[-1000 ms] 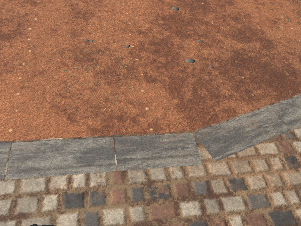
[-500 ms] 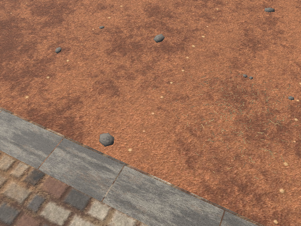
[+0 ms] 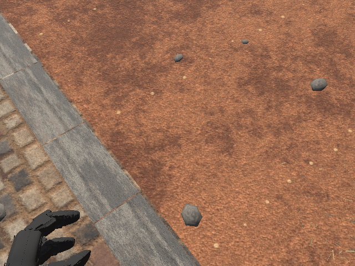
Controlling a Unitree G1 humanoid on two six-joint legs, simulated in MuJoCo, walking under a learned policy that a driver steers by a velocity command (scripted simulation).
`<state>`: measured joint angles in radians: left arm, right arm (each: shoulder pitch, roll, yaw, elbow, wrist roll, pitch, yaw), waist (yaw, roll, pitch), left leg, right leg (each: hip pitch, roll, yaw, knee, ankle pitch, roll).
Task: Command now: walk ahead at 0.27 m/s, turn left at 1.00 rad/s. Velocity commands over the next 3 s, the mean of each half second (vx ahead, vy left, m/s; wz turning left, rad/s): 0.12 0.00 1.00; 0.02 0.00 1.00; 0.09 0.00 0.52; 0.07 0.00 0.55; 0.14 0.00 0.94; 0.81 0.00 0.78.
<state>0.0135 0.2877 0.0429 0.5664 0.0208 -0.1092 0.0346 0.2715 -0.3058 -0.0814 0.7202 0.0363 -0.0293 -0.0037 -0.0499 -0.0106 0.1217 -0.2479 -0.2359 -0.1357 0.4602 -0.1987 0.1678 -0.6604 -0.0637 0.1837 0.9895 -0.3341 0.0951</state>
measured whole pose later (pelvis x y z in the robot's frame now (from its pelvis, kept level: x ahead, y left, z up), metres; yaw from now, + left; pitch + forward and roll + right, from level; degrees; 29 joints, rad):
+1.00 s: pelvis +0.20 -0.03 +0.00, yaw +59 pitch +2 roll -2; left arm 0.09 0.26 0.07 0.64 0.03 0.00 0.01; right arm 0.13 -0.34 -0.09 0.56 0.03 0.05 -0.03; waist -0.01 0.03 0.03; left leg -0.52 -0.12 -0.19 1.04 -0.47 -0.02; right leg -0.32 0.06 0.00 0.51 -0.22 -0.03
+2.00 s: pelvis +0.21 +0.11 +0.01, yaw +91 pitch +2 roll -1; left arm 0.09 0.27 0.06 0.70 0.02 0.01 0.04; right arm 0.21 -0.32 -0.10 0.62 0.02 0.07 -0.02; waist 0.00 0.01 0.08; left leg -0.55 0.08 0.02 0.98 -0.36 -0.09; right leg -0.23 -0.06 -0.21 0.41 -0.20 -0.02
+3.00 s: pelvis +0.01 +0.40 -0.01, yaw +140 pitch +4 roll +1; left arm 0.61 0.27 0.03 0.92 0.03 -0.08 0.00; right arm -0.01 -0.30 -0.01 0.59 -0.06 -0.01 0.11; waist 0.13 0.04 0.01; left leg -0.71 -0.01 0.04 0.78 -0.18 0.11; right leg 0.22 -0.06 -0.20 0.15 -0.42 0.05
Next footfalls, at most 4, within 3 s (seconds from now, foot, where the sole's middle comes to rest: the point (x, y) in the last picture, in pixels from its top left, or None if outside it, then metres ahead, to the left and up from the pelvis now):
0.14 right None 0.32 -0.12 -0.77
0.54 left None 0.17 0.08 -0.77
0.90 right None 0.33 -0.04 -0.77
1.32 left None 0.08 0.07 -0.77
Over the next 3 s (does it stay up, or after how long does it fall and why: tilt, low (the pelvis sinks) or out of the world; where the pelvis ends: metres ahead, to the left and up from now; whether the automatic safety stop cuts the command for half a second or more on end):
stays up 0.01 0.40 -0.01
